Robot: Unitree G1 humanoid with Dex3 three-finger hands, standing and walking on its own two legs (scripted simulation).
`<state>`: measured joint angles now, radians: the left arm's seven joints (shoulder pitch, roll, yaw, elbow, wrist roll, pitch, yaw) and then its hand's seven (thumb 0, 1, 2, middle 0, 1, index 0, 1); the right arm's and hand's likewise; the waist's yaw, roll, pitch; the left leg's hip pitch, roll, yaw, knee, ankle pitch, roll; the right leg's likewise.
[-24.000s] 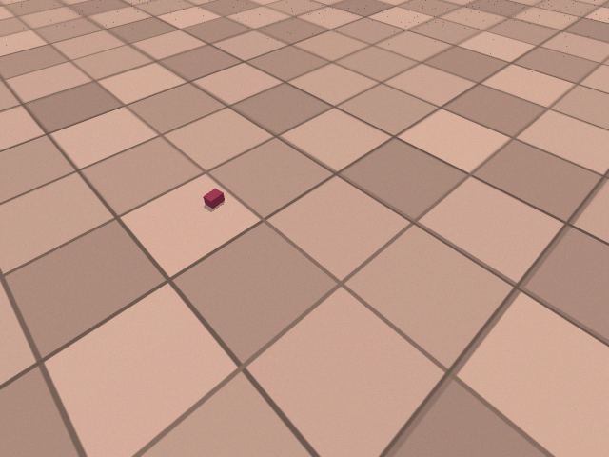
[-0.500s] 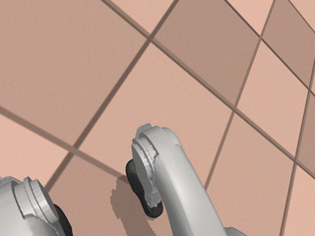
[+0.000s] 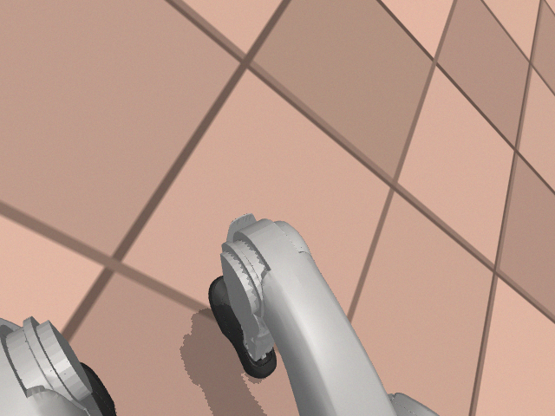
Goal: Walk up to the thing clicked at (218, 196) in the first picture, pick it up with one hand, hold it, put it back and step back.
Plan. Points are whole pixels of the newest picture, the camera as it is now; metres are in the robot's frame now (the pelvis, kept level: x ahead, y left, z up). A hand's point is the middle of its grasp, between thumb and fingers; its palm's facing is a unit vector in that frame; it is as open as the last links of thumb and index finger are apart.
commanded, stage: open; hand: left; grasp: from above
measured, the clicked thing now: out of the picture +0.43 +0.34 -0.29
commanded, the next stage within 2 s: withdraw in 0.86 s
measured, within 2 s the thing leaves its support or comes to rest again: neither
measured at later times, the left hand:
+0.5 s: hand out of the picture +0.42 +0.33 -0.25, palm faces -0.27 -0.34 -0.90, open 11.8 cm
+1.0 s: hand out of the picture +0.42 +0.33 -0.26, palm faces -0.26 -0.34 -0.90, open 12.9 cm
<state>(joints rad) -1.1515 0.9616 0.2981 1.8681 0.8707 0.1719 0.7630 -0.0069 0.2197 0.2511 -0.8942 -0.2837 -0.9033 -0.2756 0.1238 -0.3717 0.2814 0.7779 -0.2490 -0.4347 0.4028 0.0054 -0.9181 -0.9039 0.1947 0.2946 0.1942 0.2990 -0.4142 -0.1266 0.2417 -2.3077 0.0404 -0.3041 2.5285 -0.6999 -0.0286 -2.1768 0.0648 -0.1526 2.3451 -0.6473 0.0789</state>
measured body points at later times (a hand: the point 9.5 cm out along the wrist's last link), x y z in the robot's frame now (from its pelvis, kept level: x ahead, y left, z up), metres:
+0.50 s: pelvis +0.00 +0.00 +0.00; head +0.28 +0.11 +0.33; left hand +0.43 +0.34 -0.20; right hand +0.01 -0.24 -0.04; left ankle +0.07 +0.14 -0.28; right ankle +0.12 -0.13 -0.28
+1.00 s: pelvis +0.00 +0.00 +0.01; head +0.29 +0.12 +0.33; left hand +0.43 +0.35 -0.20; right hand +0.01 -0.24 -0.03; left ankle +0.07 +0.14 -0.28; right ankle +0.12 -0.13 -0.28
